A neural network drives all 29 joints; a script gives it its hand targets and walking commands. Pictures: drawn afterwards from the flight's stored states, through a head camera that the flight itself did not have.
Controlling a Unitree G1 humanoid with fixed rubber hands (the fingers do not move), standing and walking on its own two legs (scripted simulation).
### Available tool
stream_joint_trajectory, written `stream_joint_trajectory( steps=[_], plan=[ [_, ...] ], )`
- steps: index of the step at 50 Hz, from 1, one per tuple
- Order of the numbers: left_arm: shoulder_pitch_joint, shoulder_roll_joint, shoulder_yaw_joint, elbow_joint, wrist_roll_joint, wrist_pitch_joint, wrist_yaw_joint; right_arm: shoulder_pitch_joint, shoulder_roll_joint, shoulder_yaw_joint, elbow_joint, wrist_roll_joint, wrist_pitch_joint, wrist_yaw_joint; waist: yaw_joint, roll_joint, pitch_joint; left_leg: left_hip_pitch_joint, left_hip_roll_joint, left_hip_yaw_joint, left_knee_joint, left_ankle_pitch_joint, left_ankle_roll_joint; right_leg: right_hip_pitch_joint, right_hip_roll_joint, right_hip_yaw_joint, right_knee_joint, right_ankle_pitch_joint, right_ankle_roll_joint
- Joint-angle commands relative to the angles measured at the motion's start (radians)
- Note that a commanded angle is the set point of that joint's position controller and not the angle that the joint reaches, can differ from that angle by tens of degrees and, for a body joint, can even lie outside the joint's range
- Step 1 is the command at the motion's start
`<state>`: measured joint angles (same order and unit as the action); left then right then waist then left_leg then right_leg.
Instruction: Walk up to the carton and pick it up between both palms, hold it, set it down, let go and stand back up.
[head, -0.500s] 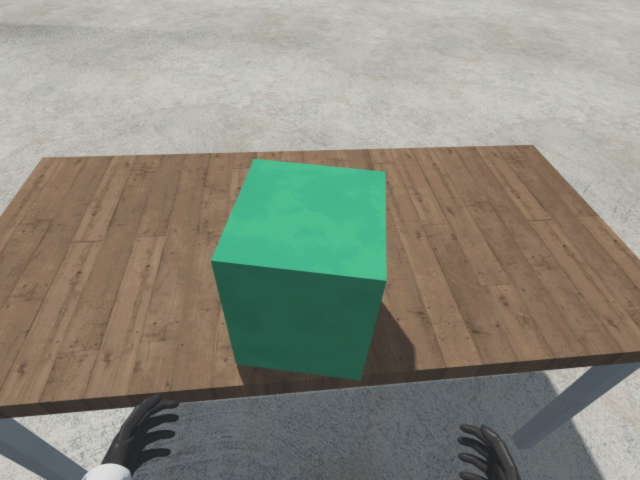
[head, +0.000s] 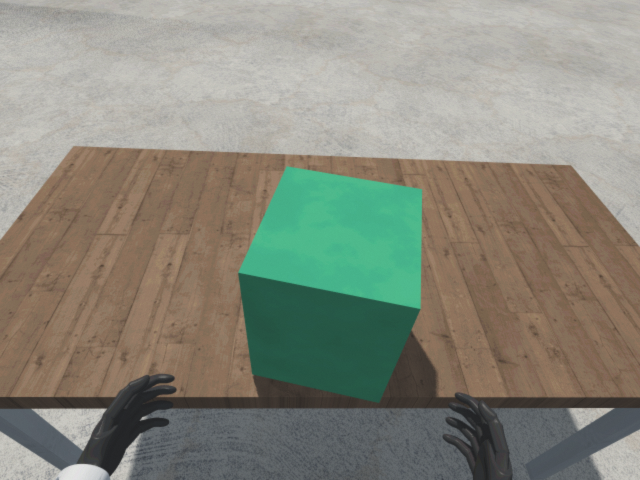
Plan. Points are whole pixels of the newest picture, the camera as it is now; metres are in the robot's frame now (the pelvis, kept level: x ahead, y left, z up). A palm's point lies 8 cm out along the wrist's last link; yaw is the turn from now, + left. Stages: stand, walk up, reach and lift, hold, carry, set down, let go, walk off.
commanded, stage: reach and lift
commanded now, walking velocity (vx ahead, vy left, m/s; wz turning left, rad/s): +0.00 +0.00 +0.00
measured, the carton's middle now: (333, 285) +0.39 -0.01 +0.02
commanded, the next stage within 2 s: none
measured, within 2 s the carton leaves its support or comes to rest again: neither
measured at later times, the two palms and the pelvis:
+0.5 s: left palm (109, 385) +0.21 +0.24 +0.04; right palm (479, 409) +0.20 -0.18 +0.04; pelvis -0.01 +0.02 +0.00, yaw +0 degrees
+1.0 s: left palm (144, 297) +0.29 +0.22 +0.10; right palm (511, 349) +0.25 -0.20 +0.10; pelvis -0.03 +0.01 +0.00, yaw -1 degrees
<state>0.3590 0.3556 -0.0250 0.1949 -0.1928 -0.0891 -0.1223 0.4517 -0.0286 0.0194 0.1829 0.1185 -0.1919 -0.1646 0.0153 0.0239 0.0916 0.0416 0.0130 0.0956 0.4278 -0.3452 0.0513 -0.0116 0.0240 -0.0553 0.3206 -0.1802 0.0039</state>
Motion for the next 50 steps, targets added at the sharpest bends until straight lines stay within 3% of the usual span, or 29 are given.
stream_joint_trajectory(
  steps=[1, 11, 16, 24, 27, 38, 43, 50],
  plan=[
    [-0.053, 0.149, 0.051, -0.221, -0.033, -0.076, -0.012, -0.015, -0.038, -0.012, -0.206, 0.013, -0.070, -0.023, 0.000, 0.069, -0.029, -0.156, 0.042, -0.108, -0.048, 0.537, -0.112, 0.071, -0.023, 0.095, -0.015, 0.239, -0.084],
    [-0.157, 0.169, 0.029, -0.299, -0.074, -0.054, 0.014, -0.136, -0.051, -0.042, -0.251, 0.031, -0.023, -0.042, -0.004, 0.127, -0.048, -0.197, 0.074, -0.146, -0.062, 0.466, -0.118, 0.069, -0.023, 0.101, -0.002, 0.119, -0.102],
    [-0.244, 0.161, 0.023, -0.341, -0.092, 0.039, 0.032, -0.225, -0.087, -0.068, -0.285, 0.036, 0.070, -0.050, -0.016, 0.131, -0.065, -0.187, 0.094, -0.162, -0.078, 0.485, -0.130, 0.070, -0.022, 0.101, -0.004, 0.102, -0.098],
    [-0.389, 0.136, 0.056, -0.413, -0.099, 0.228, 0.049, -0.348, -0.161, -0.099, -0.365, 0.070, 0.234, -0.047, -0.032, 0.088, -0.108, -0.113, 0.099, -0.163, -0.068, 0.672, -0.156, 0.063, -0.010, 0.097, -0.029, 0.163, -0.079],
    [-0.444, 0.127, 0.083, -0.409, -0.085, 0.301, 0.042, -0.397, -0.184, -0.100, -0.391, 0.091, 0.295, -0.050, -0.031, 0.067, -0.109, -0.120, 0.089, -0.151, -0.071, 0.685, -0.154, 0.079, -0.006, 0.096, -0.034, 0.186, -0.077],
    [-0.695, 0.111, 0.146, -0.402, -0.047, 0.449, 0.031, -0.580, -0.235, -0.124, -0.463, 0.143, 0.432, -0.047, -0.034, 0.076, -0.215, -0.142, 0.066, -0.116, -0.084, 0.604, -0.139, 0.101, 0.003, 0.087, -0.017, 0.224, -0.078],
    [-0.814, 0.122, 0.160, -0.373, -0.045, 0.478, 0.035, -0.677, -0.247, -0.137, -0.445, 0.146, 0.465, -0.045, -0.045, 0.083, -0.272, -0.155, 0.062, -0.108, -0.091, 0.536, -0.127, 0.099, 0.004, 0.084, -0.005, 0.233, -0.074],
    [-0.967, 0.153, 0.180, -0.285, -0.045, 0.522, 0.027, -0.823, -0.243, -0.132, -0.394, 0.145, 0.516, -0.059, -0.059, 0.047, -0.316, -0.204, 0.050, -0.092, -0.105, 0.450, -0.097, 0.118, -0.001, 0.086, 0.009, 0.247, -0.059]
  ],
)
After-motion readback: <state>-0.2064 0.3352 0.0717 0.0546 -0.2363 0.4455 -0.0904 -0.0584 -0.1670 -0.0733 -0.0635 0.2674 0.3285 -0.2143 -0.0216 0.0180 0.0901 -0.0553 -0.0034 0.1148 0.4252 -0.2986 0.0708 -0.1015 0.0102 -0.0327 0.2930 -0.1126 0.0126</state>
